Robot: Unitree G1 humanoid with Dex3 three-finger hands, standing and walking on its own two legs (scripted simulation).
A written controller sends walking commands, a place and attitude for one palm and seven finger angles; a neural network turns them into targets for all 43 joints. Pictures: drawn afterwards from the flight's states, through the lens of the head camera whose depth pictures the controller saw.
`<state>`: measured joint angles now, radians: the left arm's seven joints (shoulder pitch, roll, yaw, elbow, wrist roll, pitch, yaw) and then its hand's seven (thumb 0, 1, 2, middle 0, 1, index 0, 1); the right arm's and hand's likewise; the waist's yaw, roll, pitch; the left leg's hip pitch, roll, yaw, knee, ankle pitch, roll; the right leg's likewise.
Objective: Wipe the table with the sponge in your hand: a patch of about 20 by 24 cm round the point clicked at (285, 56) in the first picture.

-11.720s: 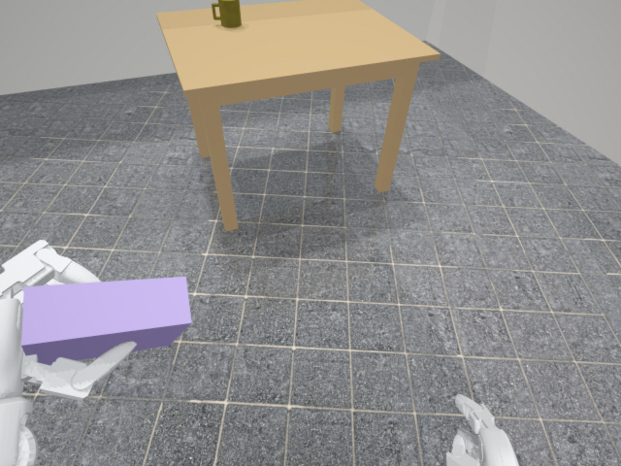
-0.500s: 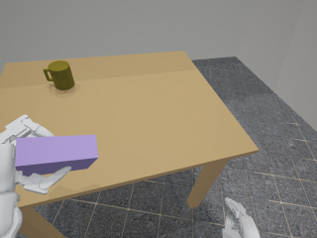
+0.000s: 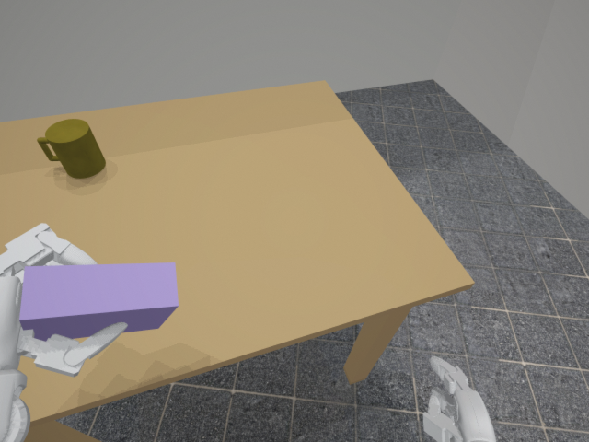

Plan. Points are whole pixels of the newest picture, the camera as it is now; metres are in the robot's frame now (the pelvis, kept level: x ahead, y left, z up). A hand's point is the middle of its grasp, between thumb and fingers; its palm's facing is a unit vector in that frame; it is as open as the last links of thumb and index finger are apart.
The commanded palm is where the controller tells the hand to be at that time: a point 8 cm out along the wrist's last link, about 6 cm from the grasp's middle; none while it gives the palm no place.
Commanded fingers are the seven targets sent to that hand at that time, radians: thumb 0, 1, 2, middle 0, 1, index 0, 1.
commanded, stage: come to a stop and stand still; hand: left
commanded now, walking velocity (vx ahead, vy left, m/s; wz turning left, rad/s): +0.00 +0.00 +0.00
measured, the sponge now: (125, 300) +0.23 +0.21 +0.12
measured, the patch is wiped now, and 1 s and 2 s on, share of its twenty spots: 0.00 0.00 0.00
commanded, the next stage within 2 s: look again from close up in 0.12 s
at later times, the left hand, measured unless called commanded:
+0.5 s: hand (75, 313) +0.21 +0.24 +0.14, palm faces +0.35 -0.86 -0.37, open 9.3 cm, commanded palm +0.15 +0.28 +0.17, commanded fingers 0.00 0.10 1.30 -1.20 -1.60 -1.20 -1.60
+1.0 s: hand (71, 357) +0.17 +0.23 +0.12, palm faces +0.38 -0.69 -0.61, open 9.3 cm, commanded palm +0.14 +0.27 +0.17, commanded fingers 0.00 0.10 1.30 -1.20 -1.60 -1.20 -1.60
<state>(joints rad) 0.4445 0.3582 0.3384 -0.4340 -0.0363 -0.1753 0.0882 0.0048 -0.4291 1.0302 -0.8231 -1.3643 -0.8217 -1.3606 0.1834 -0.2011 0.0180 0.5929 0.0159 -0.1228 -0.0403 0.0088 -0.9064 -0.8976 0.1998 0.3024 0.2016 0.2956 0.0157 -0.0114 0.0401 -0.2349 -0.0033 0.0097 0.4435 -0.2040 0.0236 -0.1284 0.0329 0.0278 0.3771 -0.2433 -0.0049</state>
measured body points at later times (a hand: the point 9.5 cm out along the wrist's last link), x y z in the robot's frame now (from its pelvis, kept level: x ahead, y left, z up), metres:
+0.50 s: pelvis -0.01 +0.00 +0.00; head +0.00 +0.01 +0.45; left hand +0.18 +0.28 +0.16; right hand +0.17 -0.23 -0.07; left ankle +0.02 +0.10 -0.74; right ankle -0.03 -0.12 -0.74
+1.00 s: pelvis -0.06 -0.02 -0.02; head -0.07 -0.02 +0.43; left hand +0.14 +0.27 +0.16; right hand +0.16 -0.21 -0.09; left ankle +0.02 +0.10 -0.74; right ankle -0.03 -0.12 -0.74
